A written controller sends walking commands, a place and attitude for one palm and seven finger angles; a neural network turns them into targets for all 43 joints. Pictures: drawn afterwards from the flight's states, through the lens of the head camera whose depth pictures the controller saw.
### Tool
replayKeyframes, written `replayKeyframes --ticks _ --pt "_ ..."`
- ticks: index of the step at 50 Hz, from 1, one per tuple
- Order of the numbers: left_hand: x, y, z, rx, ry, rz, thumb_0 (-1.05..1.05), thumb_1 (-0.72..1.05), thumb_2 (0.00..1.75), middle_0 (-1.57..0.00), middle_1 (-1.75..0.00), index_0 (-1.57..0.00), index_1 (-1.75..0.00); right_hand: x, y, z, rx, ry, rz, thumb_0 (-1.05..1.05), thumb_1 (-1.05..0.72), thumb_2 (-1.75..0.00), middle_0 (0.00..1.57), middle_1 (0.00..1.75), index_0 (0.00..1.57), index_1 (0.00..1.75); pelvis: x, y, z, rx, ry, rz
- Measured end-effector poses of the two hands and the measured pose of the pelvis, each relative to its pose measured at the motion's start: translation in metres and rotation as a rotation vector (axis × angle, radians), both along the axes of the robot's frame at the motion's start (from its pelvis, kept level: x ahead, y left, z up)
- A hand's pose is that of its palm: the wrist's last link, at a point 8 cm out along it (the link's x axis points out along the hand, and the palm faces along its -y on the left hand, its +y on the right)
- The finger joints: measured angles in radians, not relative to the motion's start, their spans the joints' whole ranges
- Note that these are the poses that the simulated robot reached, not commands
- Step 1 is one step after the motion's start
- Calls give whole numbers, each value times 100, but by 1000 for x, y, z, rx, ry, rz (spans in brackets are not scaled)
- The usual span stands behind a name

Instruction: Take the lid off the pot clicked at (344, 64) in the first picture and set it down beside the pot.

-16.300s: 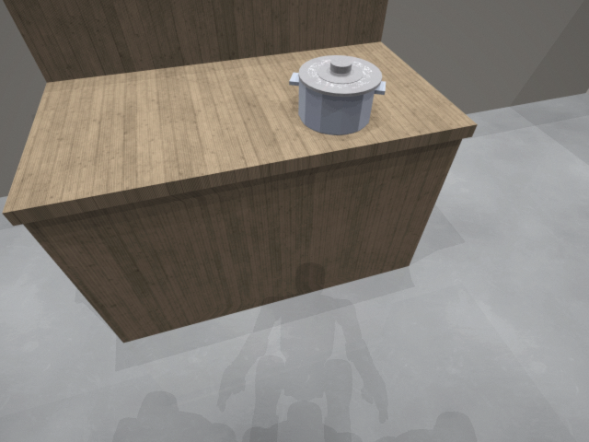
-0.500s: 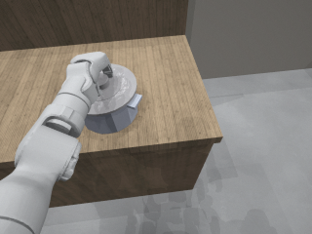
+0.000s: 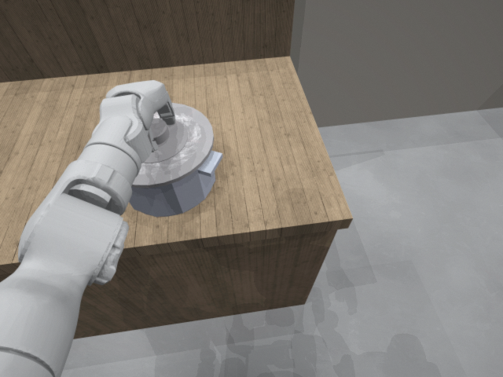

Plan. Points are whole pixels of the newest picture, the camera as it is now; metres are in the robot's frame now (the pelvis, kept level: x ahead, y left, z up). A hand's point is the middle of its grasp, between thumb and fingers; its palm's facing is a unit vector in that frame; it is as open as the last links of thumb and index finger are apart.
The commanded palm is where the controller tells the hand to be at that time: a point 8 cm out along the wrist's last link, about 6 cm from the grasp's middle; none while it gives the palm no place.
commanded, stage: lower the open fingers around the knob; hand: left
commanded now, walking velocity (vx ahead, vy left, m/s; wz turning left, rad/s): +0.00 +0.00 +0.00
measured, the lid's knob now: (153, 131) +0.52 +0.14 +0.09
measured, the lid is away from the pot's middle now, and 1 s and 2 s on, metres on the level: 0.01 0.01 0.01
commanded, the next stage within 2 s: close the fingers and squeeze the knob in 0.52 s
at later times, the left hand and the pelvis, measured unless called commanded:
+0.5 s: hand (149, 131) +0.49 +0.14 +0.12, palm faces -0.39 -0.07 -0.92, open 9.9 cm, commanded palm +0.50 +0.13 +0.17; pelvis +0.00 +0.00 +0.00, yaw +0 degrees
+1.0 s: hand (152, 135) +0.49 +0.14 +0.11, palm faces -0.38 -0.07 -0.92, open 9.4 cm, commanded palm +0.50 +0.13 +0.17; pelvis +0.00 +0.00 +0.00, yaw +0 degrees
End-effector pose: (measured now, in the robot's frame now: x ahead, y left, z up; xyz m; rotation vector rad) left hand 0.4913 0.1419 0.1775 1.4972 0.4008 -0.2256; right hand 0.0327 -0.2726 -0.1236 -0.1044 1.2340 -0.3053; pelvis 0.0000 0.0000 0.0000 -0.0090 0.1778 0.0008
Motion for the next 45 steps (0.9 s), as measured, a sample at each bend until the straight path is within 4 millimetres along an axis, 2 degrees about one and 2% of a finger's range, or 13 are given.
replayKeyframes --ticks 12,32,34,40,45 --pt "2 0 0 0 5 11 0 -29 150 -88 -9 -86 -8 6 4 -2 8 -7 10 1 -90 -90 20 30 20 30 0 0 -1 -1 7 0" --pt "0 -1 0 4 -3 2 0 -29 150 -87 -9 -86 -8 -4 4 -4 7 18 3 1 -90 -90 20 30 20 30 -1 2 -2 -2 10 0" --pt "-2 0 -1 1 -3 0 0 -27 145 -83 -15 -83 -14 -4 4 -4 9 16 1 1 -90 -90 20 30 20 30 -1 2 -1 -2 8 0" --pt "-3 1 -3 -23 1 10 0 -15 119 -62 -50 -65 -51 -2 5 -3 7 6 2 1 -90 -90 20 30 20 30 -2 1 -1 -3 2 -1" --pt "-3 -2 -6 4 1 -4 0 -6 106 -51 -70 -56 -72 -1 6 -2 6 -2 1 1 -90 -90 20 30 20 30 -2 2 -1 -3 5 -1"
